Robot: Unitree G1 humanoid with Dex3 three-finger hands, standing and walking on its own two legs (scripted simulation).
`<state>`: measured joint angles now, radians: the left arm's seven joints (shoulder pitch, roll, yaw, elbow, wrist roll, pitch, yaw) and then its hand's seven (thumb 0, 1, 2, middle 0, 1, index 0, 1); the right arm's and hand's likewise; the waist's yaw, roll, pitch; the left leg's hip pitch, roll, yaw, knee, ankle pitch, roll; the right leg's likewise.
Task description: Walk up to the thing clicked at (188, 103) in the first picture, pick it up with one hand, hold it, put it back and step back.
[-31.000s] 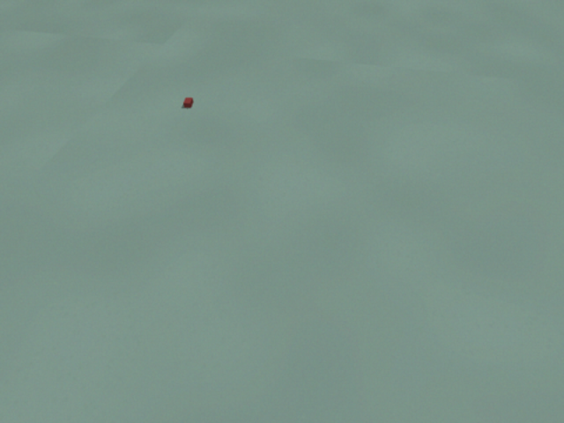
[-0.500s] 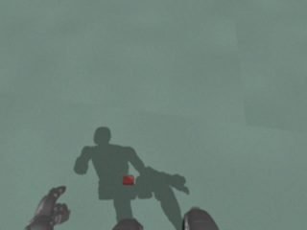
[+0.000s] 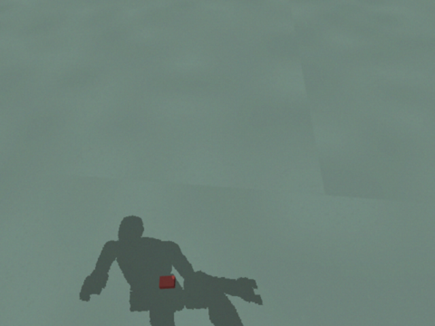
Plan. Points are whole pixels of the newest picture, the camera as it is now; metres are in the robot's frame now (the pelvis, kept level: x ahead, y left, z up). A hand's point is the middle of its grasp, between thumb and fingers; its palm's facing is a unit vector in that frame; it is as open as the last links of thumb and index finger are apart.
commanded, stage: walk up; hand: left
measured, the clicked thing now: (167, 282) +0.43 +0.24 -0.74
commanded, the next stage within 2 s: stand in 0.38 s
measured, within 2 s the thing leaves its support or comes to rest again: neither
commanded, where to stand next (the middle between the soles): +0.05 -0.01 m, yaw +2 degrees
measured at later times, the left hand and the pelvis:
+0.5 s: hand out of the picture +0.06 +0.32 -0.15, palm faces +0.06 -0.91 -0.41, open 7.4 cm; pelvis +0.00 +0.03 +0.00, yaw +4 degrees
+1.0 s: hand out of the picture +0.08 +0.29 -0.13, palm faces +0.02 -0.94 -0.35, open 7.4 cm; pelvis +0.00 +0.03 +0.02, yaw +3 degrees
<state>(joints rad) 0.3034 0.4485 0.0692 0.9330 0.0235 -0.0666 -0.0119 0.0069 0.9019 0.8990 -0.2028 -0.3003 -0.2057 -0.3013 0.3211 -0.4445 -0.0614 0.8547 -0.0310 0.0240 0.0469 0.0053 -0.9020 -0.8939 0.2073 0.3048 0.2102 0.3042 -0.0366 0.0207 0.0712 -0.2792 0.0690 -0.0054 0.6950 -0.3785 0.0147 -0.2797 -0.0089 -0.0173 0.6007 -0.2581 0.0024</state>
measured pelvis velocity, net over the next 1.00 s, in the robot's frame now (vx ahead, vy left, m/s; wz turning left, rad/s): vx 0.00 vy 0.03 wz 0.05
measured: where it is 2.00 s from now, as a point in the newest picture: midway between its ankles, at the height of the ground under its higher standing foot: outside the picture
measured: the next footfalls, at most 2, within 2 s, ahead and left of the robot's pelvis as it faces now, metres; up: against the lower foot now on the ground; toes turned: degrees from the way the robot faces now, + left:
left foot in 0.34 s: +0.06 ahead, +0.17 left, +0.00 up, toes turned +2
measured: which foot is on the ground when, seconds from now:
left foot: up 0.00-0.32, down 0.34-1.00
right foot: down 0.00-1.00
